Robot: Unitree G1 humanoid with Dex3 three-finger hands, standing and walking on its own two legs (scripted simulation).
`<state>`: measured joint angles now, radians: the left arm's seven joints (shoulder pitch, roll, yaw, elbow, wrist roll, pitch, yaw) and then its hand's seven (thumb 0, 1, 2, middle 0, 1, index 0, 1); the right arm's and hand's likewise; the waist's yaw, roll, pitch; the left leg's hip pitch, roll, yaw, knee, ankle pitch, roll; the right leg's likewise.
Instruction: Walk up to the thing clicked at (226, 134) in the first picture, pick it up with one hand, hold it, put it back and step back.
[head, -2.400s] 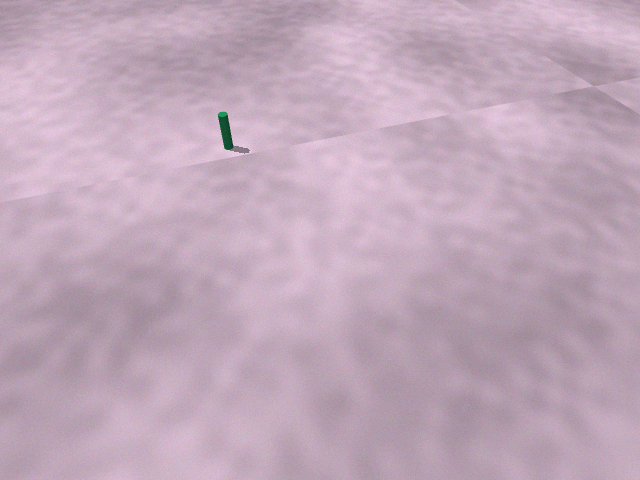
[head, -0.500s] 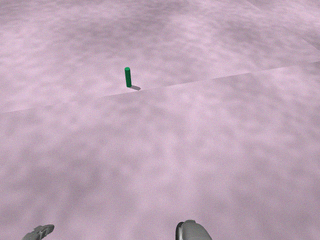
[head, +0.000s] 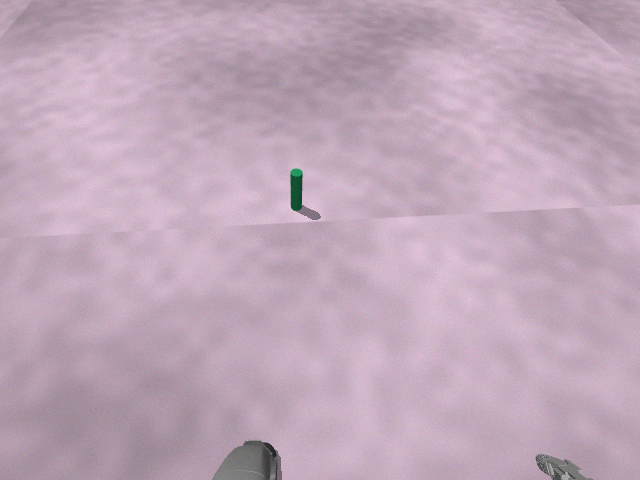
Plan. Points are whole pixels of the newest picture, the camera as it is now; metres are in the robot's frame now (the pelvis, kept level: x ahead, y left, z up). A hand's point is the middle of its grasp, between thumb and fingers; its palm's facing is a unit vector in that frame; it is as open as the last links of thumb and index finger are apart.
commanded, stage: walk up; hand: left
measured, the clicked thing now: (296, 190) +1.23 +0.17 -0.67
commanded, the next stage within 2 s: none
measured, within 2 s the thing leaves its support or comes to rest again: neither
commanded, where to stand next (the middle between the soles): +0.89 -0.05 m, yaw +0 degrees
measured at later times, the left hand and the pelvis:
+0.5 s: hand (186, 325) +0.35 +0.24 -0.12, palm faces -0.12 -0.91 -0.40, open 7.4 cm; pelvis +0.24 -0.04 -0.01, yaw -3 degrees
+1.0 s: hand (217, 284) +0.44 +0.22 -0.14, palm faces +0.01 -0.93 -0.36, open 7.4 cm; pelvis +0.42 -0.06 +0.00, yaw +1 degrees
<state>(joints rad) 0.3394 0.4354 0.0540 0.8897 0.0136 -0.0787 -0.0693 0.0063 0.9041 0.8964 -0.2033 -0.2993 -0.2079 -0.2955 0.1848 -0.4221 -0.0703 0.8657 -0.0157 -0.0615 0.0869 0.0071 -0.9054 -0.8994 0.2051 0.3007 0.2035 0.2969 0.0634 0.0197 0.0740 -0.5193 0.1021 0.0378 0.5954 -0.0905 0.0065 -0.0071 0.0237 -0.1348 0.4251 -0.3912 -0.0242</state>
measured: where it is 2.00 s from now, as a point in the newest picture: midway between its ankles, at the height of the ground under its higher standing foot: (348, 308)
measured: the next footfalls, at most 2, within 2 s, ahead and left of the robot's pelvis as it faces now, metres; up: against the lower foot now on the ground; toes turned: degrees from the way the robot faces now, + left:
left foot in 0.04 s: +0.21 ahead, +0.13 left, +0.00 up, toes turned +5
right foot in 0.50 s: +0.39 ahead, -0.17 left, +0.00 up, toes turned -8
